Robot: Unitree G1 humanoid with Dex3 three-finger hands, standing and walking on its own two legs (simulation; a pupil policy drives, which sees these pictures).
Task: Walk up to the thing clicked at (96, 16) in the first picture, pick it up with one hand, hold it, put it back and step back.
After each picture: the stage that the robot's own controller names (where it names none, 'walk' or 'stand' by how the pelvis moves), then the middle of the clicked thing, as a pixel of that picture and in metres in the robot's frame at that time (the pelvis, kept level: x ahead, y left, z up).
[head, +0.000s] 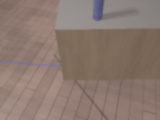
stand; (98, 1) +0.99 -0.10 -0.03
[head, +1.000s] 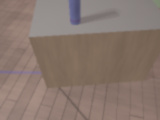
walk; (74, 5) +0.91 +0.11 -0.01
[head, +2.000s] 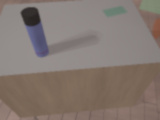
stand; (36, 34) +0.59 +0.26 -0.01
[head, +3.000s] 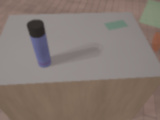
stand; (40, 46) +0.58 +0.21 -0.03
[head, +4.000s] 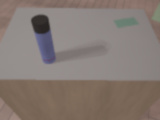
stand; (45, 42) +0.57 +0.19 -0.02
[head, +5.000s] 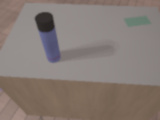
stand; (49, 40) +0.56 +0.18 -0.01
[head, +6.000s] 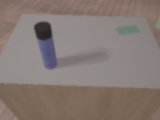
stand; (47, 47) +0.57 +0.18 -0.03
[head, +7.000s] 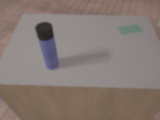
stand; (48, 48) +0.56 +0.18 -0.03
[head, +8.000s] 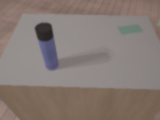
stand; (48, 48) +0.55 +0.18 -0.03
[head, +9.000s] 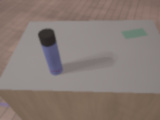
rise first; (51, 54) +0.54 +0.20 -0.03
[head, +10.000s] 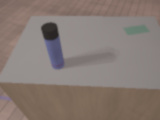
go down; (54, 48) +0.56 +0.19 -0.03
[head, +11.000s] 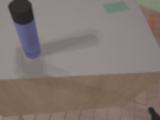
go down; (27, 33) +0.54 +0.18 +0.01
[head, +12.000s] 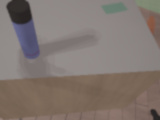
approach; (26, 33) +0.55 +0.19 +0.02
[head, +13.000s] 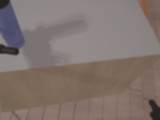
close in; (6, 20) +0.56 +0.21 +0.05
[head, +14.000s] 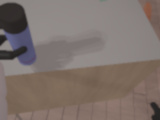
lift; (20, 40) +0.48 +0.17 +0.05
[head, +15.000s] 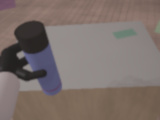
lift; (43, 64) +0.33 +0.13 +0.18
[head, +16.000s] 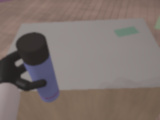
hold; (42, 73) +0.31 +0.14 +0.14
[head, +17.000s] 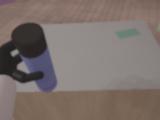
hold; (39, 64) +0.32 +0.14 +0.17
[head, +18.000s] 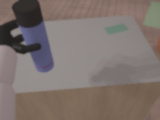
crouch; (37, 41) +0.42 +0.14 +0.17
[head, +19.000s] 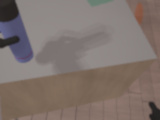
lower; (14, 33) +0.50 +0.17 +0.07
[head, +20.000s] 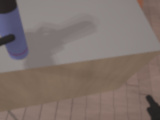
lower; (10, 27) +0.51 +0.17 +0.05
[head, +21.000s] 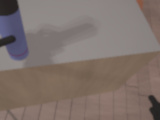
lower; (11, 28) +0.50 +0.17 +0.06
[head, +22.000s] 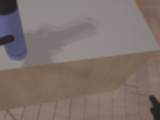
lower; (10, 28) +0.51 +0.17 +0.06
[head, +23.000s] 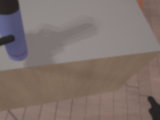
lower; (11, 28) +0.51 +0.17 +0.06
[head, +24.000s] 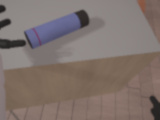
open; (58, 28) +0.56 +0.03 -0.01
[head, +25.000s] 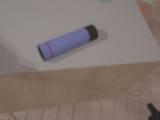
sink last; (69, 41) +0.53 +0.00 -0.05
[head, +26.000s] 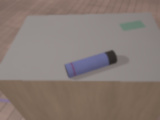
stand; (90, 63) +0.53 +0.01 -0.07
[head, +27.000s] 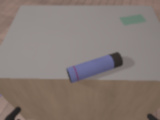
stand; (94, 67) +0.48 -0.02 -0.08
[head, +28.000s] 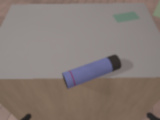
stand; (92, 70) +0.45 -0.02 -0.06
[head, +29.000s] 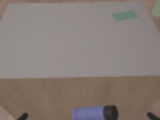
stand; (93, 113) +0.35 -0.04 -0.32
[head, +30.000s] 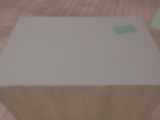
stand; out of the picture +0.00 -0.35 -0.74
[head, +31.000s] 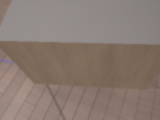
walk; out of the picture +0.12 -0.32 -0.72
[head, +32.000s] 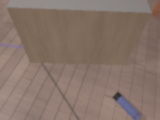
walk; (126, 105) +0.47 -0.39 -0.73
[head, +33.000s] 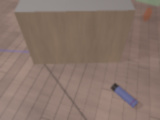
stand; (123, 95) +0.69 -0.34 -0.73
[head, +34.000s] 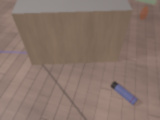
stand; (123, 92) +0.70 -0.36 -0.75
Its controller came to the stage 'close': yes
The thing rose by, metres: 0.21
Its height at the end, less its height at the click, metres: -0.72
